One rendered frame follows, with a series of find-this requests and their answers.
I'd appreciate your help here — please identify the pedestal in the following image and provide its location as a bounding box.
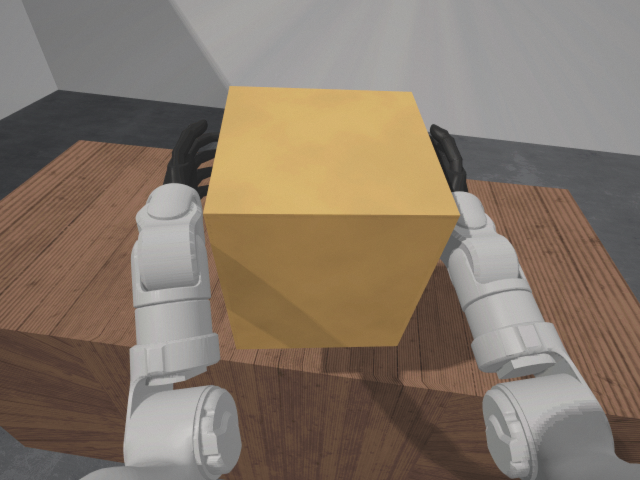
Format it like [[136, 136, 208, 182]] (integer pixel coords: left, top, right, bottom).
[[0, 140, 640, 480]]

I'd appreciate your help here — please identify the right robot hand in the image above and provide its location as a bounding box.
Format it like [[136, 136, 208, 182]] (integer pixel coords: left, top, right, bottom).
[[429, 124, 469, 193]]

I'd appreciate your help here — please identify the carton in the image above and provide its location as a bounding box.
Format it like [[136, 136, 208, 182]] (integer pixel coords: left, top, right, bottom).
[[203, 86, 460, 349]]

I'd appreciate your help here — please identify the left robot hand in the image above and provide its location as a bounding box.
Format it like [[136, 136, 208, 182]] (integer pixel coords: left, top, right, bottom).
[[163, 119, 220, 200]]

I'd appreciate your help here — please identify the robot left upper arm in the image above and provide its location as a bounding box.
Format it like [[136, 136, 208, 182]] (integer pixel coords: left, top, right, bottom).
[[79, 385, 242, 480]]

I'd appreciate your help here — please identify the robot left forearm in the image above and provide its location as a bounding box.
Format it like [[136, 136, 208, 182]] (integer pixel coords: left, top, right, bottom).
[[123, 183, 220, 464]]

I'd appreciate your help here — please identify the robot right upper arm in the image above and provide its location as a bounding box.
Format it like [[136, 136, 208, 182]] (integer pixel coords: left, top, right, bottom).
[[482, 373, 640, 480]]

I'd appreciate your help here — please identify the robot right forearm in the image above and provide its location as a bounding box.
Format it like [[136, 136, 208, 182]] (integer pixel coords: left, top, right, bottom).
[[439, 191, 615, 452]]

